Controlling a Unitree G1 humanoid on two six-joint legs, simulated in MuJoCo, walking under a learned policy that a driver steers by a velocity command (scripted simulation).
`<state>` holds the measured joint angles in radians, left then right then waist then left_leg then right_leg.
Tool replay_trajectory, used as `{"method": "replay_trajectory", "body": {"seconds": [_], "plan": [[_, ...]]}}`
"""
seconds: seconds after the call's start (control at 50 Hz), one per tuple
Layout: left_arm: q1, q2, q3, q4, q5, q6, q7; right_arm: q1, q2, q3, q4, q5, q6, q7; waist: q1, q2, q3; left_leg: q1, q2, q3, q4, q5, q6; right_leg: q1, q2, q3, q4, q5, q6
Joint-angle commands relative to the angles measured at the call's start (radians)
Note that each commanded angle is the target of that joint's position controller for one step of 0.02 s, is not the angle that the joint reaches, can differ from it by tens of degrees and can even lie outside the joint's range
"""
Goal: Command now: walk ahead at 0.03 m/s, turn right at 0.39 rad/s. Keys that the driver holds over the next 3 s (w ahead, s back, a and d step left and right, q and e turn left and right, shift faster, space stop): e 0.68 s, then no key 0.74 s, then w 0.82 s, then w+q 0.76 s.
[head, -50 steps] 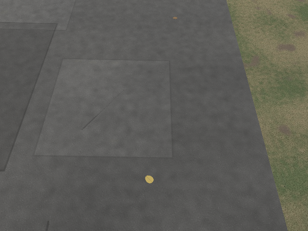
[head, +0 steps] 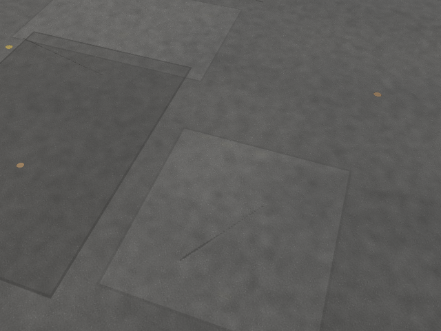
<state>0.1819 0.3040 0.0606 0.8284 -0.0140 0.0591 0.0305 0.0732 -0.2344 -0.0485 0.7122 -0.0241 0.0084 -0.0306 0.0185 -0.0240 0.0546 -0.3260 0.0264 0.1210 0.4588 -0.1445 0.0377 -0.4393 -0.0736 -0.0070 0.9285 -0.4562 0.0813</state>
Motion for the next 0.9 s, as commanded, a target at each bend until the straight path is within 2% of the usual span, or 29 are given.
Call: {"method": "replay_trajectory", "body": {"seconds": [0.02,0.06,0.1,0.12,0.14,0.16,0.18,0.2,0.22,0.24,0.28,0.32,0.38,0.44,0.5,0.56,0.6,0.62,0.64,0.66,0.68,0.7,0.72,0.74,0.78,0.82,0.86,0.9], "plan": [[0.024,0.073,0.02,-0.067,0.004,-0.001,-0.007,-0.034,-0.168,-0.053,-0.04,0.004,-0.004,-0.016,-0.01,0.162,-0.145,0.084,0.284,-0.172,-0.179,0.075,0.203,0.077,-0.013,-0.021,-0.055,0.043,-0.027],[0.044,0.081,0.025,-0.07,0.004,-0.002,-0.021,-0.044,-0.181,-0.058,-0.027,0.018,0.002,-0.017,0.006,0.163,-0.151,0.097,0.295,-0.158,-0.15,0.075,0.18,0.127,-0.004,-0.042,-0.147,0.072,-0.055],[0.123,0.086,0.035,-0.044,0.011,-0.003,-0.034,-0.063,-0.181,-0.061,-0.012,0.044,0.012,-0.018,0.051,0.139,-0.147,0.063,0.26,-0.099,-0.059,0.02,0.111,0.236,0.036,-0.077,-0.342,0.194,-0.107],[0.145,0.115,0.045,-0.04,0.021,-0.005,-0.033,-0.017,-0.15,-0.058,0.013,0.049,0.017,-0.016,0.046,0.041,-0.107,-0.009,0.198,-0.032,0.081,-0.09,0.031,0.281,0.018,0.009,-0.475,0.29,-0.152],[0.137,0.231,0.069,-0.069,0.021,-0.008,-0.014,0.02,-0.094,-0.046,0.003,0.015,0.021,-0.01,-0.003,-0.27,-0.065,-0.245,0.049,0.076,0.393,-0.378,-0.087,0.352,-0.231,0.378,-0.583,0.563,-0.262],[0.127,0.281,0.07,-0.098,0.055,-0.028,-0.022,-0.108,-0.122,-0.054,-0.049,0.012,0.016,-0.018,0.052,-0.282,-0.052,-0.345,-0.058,-0.088,0.582,-0.547,-0.1,0.249,-0.329,0.558,-0.656,0.577,-0.421],[0.088,0.254,0.066,-0.108,0.067,-0.053,-0.027,-0.129,-0.147,-0.062,-0.05,0.021,0.016,-0.022,0.041,-0.186,-0.055,-0.358,-0.034,-0.162,0.671,-0.477,-0.083,0.241,-0.285,0.496,-0.67,0.479,-0.403],[0.035,0.227,0.061,-0.115,0.047,-0.068,-0.023,-0.099,-0.161,-0.071,-0.033,0.027,0.016,-0.025,0.006,-0.143,-0.046,-0.367,-0.015,-0.184,0.677,-0.372,-0.069,0.252,-0.227,0.416,-0.656,0.426,-0.341],[-0.007,0.19,0.053,-0.124,0.023,-0.07,-0.017,-0.07,-0.168,-0.078,-0.004,0.019,0.018,-0.033,-0.012,-0.098,-0.057,-0.368,-0.004,-0.191,0.669,-0.306,-0.071,0.271,-0.19,0.372,-0.64,0.4,-0.292],[-0.024,0.164,0.043,-0.13,0.008,-0.07,-0.01,-0.053,-0.174,-0.082,0.007,0.011,0.018,-0.036,-0.021,-0.101,-0.068,-0.355,-0.005,-0.193,0.672,-0.256,-0.079,0.278,-0.17,0.343,-0.63,0.446,-0.276],[0.005,0.139,0.034,-0.132,0.008,-0.067,0.001,-0.037,-0.155,-0.08,0.013,0.019,0.01,-0.032,-0.022,-0.096,-0.115,-0.324,-0.022,-0.195,0.68,-0.199,-0.094,0.321,-0.145,0.316,-0.611,0.55,-0.278],[0.036,0.145,0.037,-0.132,0.007,-0.065,0.008,-0.042,-0.14,-0.075,0.015,0.026,0.003,-0.031,-0.009,-0.088,-0.133,-0.333,-0.03,-0.201,0.609,-0.176,-0.107,0.382,-0.136,0.315,-0.596,0.587,-0.284],[0.053,0.166,0.048,-0.136,0.002,-0.054,0.016,-0.067,-0.128,-0.066,0.011,0.029,-0.006,-0.025,0.009,-0.107,-0.126,-0.311,-0.036,-0.212,0.447,-0.166,-0.127,0.409,-0.125,0.345,-0.587,0.53,-0.288],[0.036,0.185,0.057,-0.15,0.004,-0.044,0.015,-0.074,-0.133,-0.062,0.013,0.032,-0.014,-0.013,0.018,-0.128,-0.109,-0.229,-0.048,-0.214,0.331,-0.18,-0.135,0.351,-0.114,0.384,-0.582,0.475,-0.3],[0.008,0.191,0.06,-0.166,0.004,-0.034,0.006,-0.055,-0.148,-0.063,0.019,0.038,-0.026,-0.001,0.017,-0.139,-0.117,-0.141,-0.065,-0.216,0.251,-0.206,-0.129,0.313,-0.108,0.436,-0.56,0.53,-0.308],[-0.03,0.187,0.06,-0.183,-0.004,-0.025,0.003,-0.016,-0.161,-0.064,0.028,0.041,-0.042,0.013,0.002,-0.146,-0.137,-0.061,-0.076,-0.216,0.129,-0.199,-0.111,0.324,-0.094,0.496,-0.516,0.63,-0.296],[-0.072,0.177,0.055,-0.198,-0.017,-0.016,0.009,0.054,-0.168,-0.068,0.051,0.04,-0.052,0.022,-0.046,-0.134,-0.145,0.073,-0.069,-0.196,-0.091,-0.023,-0.086,0.291,-0.046,0.495,-0.467,0.585,-0.245],[-0.056,0.149,0.047,-0.203,-0.014,-0.015,0.012,0.082,-0.205,-0.079,0.06,0.032,-0.051,0.021,-0.042,-0.085,-0.163,0.193,0.017,-0.248,-0.14,0.084,-0.054,0.211,0.001,0.461,-0.408,0.436,-0.196],[0.011,0.084,0.031,-0.198,0.005,-0.017,0.007,0.07,-0.267,-0.087,0.047,0.015,-0.042,0.012,0.011,0.153,-0.188,0.305,0.229,-0.444,-0.145,0.283,0.031,0.078,0.128,0.303,-0.19,0.064,-0.138],[0.021,0.132,0.048,-0.223,-0.005,-0.026,0.006,0.061,-0.29,-0.088,0.045,-0.018,-0.037,0.015,0.022,0.305,-0.143,0.27,0.37,-0.639,-0.15,0.423,0.21,-0.108,0.219,0.192,-0.008,-0.234,-0.086],[0.044,0.209,0.07,-0.202,0.004,-0.03,0.005,0.027,-0.242,-0.075,0.024,-0.01,-0.039,0.015,0.02,0.214,-0.129,0.244,0.39,-0.606,-0.153,0.374,0.256,-0.132,0.141,0.193,0.168,-0.195,-0.052],[0.04,0.227,0.081,-0.18,-0.002,-0.027,0.004,-0.009,-0.189,-0.06,0.015,0.0,-0.039,0.012,0.023,0.163,-0.108,0.218,0.312,-0.499,-0.141,0.312,0.214,-0.127,0.128,0.187,0.227,-0.123,-0.036],[0.048,0.196,0.079,-0.162,-0.001,-0.016,0.009,-0.03,-0.174,-0.053,0.012,0.012,-0.036,0.01,0.027,0.141,-0.094,0.213,0.247,-0.42,-0.135,0.24,0.173,-0.131,0.124,0.179,0.249,-0.07,-0.018],[0.04,0.171,0.071,-0.163,0.002,-0.01,0.01,-0.029,-0.167,-0.048,0.015,0.025,-0.034,0.007,0.013,0.153,-0.077,0.216,0.227,-0.387,-0.133,0.251,0.169,-0.149,0.127,0.178,0.268,-0.029,-0.001],[0.01,0.125,0.054,-0.178,-0.004,-0.011,0.005,0.008,-0.176,-0.044,0.033,0.022,-0.027,0.001,-0.008,0.17,-0.074,0.219,0.194,-0.32,-0.139,0.305,0.18,-0.126,0.131,0.138,0.211,0.007,0.015],[-0.026,0.101,0.041,-0.195,-0.004,-0.016,0.005,0.04,-0.185,-0.045,0.046,0.018,-0.022,-0.003,-0.034,0.182,-0.097,0.278,0.202,-0.304,-0.13,0.338,0.193,-0.108,0.114,0.115,0.089,0.012,0.023],[-0.042,0.078,0.025,-0.202,0.005,-0.019,0.001,0.029,-0.203,-0.046,0.051,0.021,-0.017,-0.001,-0.04,0.195,-0.116,0.271,0.205,-0.279,-0.121,0.35,0.191,-0.015,0.082,0.081,-0.058,0.008,0.022],[-0.047,0.076,0.017,-0.201,0.004,-0.02,-0.003,0.031,-0.226,-0.049,0.059,0.025,-0.011,0.006,-0.051,0.213,-0.118,0.236,0.212,-0.271,-0.118,0.374,0.191,0.084,0.073,0.036,-0.188,0.022,0.014]]}}
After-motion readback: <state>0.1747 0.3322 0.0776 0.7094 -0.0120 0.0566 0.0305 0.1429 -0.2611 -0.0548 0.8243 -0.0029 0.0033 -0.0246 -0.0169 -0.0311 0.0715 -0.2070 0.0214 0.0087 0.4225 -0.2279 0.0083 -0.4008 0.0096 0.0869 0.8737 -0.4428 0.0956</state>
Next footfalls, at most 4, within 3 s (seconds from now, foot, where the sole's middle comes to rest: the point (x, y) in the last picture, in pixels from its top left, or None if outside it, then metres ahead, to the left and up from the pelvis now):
0.12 right None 0.03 -0.13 -0.77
0.62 left None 0.12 0.08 -0.77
1.00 right None -0.01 -0.15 -0.77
2.14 right None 0.37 -0.33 -0.77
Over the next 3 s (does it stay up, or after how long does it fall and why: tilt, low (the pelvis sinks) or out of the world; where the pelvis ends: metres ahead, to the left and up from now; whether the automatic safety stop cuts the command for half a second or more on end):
stays up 0.72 -0.30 0.01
